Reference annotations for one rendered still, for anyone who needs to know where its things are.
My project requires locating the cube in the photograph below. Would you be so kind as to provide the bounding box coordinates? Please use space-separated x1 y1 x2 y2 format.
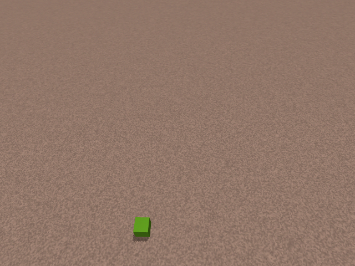
133 217 151 237

